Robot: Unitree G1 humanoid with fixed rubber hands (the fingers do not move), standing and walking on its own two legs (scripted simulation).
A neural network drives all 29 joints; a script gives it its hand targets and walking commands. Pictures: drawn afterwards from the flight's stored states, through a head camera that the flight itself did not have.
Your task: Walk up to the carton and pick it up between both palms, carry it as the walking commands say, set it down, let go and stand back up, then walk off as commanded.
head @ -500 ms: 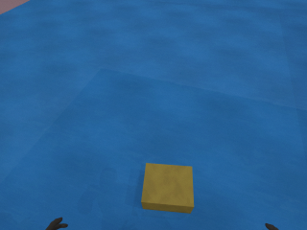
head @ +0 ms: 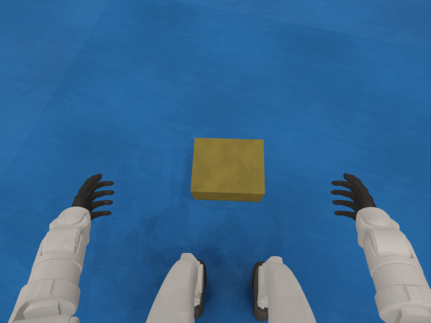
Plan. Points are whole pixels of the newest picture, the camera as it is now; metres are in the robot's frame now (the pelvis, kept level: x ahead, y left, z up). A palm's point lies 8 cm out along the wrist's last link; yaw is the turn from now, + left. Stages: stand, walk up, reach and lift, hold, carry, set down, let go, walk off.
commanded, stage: reach and lift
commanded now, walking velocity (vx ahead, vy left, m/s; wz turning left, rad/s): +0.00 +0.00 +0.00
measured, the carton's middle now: (227, 170) +0.57 +0.01 -0.64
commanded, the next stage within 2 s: none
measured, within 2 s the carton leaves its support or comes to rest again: neither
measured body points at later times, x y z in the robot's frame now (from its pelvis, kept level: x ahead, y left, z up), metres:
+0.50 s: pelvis -0.01 +0.01 -0.04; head +0.28 +0.01 +0.31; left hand +0.46 +0.28 -0.14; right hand +0.46 -0.24 -0.15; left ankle +0.07 +0.12 -0.68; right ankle +0.07 -0.13 -0.68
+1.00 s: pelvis -0.02 +0.01 -0.05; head +0.36 +0.02 +0.17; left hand +0.56 +0.27 -0.20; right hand +0.56 -0.21 -0.20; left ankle +0.07 +0.12 -0.68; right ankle +0.07 -0.13 -0.68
